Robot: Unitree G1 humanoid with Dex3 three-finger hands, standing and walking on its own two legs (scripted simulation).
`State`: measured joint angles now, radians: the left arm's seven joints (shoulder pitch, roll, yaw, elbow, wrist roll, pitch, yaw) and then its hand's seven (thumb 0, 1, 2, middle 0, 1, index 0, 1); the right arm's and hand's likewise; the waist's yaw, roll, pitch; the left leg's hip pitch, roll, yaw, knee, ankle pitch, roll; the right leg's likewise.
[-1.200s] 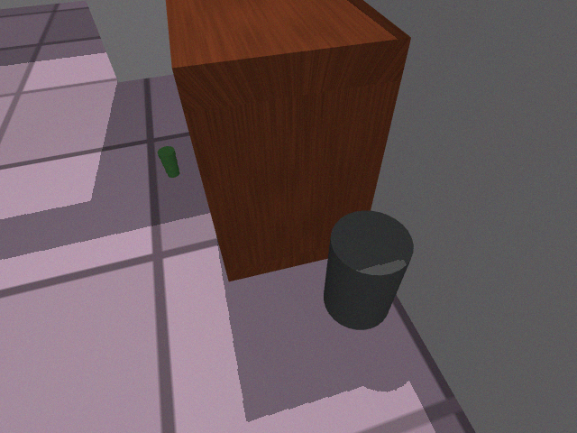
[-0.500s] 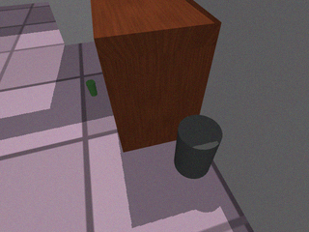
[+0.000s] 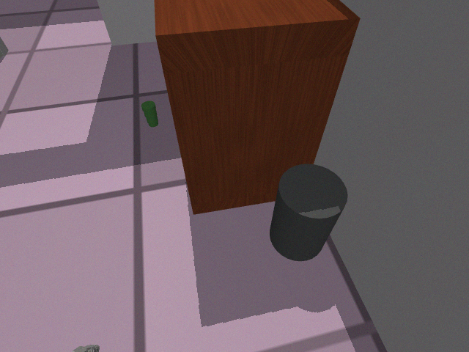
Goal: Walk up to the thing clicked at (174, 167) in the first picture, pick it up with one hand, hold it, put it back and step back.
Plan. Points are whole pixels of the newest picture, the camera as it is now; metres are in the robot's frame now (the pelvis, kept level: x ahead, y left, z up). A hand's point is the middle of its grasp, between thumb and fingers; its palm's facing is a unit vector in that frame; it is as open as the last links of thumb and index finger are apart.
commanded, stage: walk up
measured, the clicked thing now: (150, 114) +1.56 +0.57 -0.70
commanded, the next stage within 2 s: none
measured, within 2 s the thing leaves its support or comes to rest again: neither
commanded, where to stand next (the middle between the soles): +0.05 +0.02 m, yaw +75 degrees
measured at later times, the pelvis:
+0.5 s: pelvis +0.00 -0.03 -0.02, yaw +28 degrees
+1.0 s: pelvis +0.01 -0.06 -0.02, yaw +50 degrees
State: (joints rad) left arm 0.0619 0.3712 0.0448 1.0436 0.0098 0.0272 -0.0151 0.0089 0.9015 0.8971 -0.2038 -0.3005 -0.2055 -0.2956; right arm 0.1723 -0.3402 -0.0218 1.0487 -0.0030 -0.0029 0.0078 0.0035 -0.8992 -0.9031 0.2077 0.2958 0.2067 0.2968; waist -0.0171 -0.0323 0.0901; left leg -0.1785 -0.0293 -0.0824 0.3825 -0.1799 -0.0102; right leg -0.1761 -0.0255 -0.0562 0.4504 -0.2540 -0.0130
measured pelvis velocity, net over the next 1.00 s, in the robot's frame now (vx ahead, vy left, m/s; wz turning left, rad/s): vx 0.01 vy -0.06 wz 0.88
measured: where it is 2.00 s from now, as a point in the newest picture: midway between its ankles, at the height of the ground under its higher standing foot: outside the picture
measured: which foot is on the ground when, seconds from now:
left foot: down 0.00-0.12, up 0.14-0.46, down 0.48-0.90, up 0.92-1.00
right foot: down 0.00-0.52, up 0.54-0.86, down 0.88-1.00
